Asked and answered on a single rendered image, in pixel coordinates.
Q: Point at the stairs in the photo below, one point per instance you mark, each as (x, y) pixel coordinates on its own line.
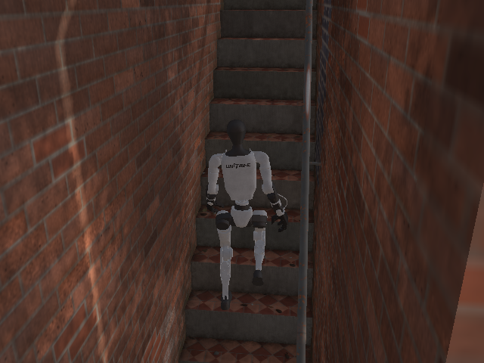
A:
(259, 80)

